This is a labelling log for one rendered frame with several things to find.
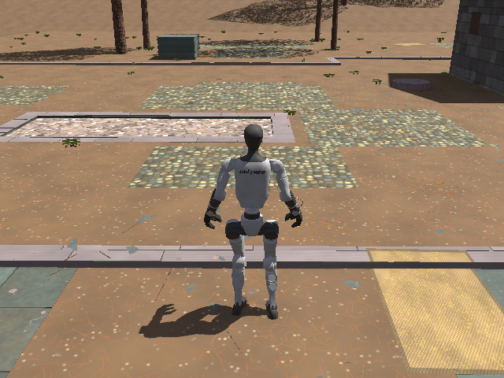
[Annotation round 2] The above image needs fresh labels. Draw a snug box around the robot right forearm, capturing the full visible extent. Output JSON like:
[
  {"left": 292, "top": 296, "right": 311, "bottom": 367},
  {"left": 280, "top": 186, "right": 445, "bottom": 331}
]
[{"left": 285, "top": 190, "right": 300, "bottom": 216}]

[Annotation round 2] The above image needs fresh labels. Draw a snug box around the left robot thigh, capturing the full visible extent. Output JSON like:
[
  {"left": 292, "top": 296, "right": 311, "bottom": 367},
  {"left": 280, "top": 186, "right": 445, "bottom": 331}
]
[{"left": 225, "top": 219, "right": 247, "bottom": 269}]

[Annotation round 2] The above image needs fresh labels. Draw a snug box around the robot left forearm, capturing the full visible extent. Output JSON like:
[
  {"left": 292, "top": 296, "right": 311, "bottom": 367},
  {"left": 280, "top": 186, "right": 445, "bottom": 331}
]
[{"left": 206, "top": 188, "right": 221, "bottom": 217}]

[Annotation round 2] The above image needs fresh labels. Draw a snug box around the robot left upper arm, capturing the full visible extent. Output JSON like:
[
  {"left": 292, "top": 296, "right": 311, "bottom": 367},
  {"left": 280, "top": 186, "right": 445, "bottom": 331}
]
[{"left": 213, "top": 158, "right": 237, "bottom": 201}]

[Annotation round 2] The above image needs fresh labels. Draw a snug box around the robot right upper arm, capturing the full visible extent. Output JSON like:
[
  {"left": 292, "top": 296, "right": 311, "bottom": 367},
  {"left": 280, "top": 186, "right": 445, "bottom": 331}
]
[{"left": 269, "top": 159, "right": 292, "bottom": 202}]

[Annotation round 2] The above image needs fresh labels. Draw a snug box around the robot head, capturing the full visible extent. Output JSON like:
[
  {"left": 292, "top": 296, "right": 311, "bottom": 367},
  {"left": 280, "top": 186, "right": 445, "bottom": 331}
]
[{"left": 239, "top": 124, "right": 266, "bottom": 162}]

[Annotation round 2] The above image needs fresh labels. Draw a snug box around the robot left hand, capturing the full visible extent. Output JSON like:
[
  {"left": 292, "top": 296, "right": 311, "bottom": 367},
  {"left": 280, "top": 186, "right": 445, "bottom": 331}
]
[{"left": 204, "top": 214, "right": 222, "bottom": 229}]

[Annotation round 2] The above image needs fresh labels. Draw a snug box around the robot right hand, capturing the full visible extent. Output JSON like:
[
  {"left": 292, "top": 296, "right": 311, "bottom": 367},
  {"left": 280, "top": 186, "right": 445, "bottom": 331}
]
[{"left": 285, "top": 210, "right": 302, "bottom": 228}]

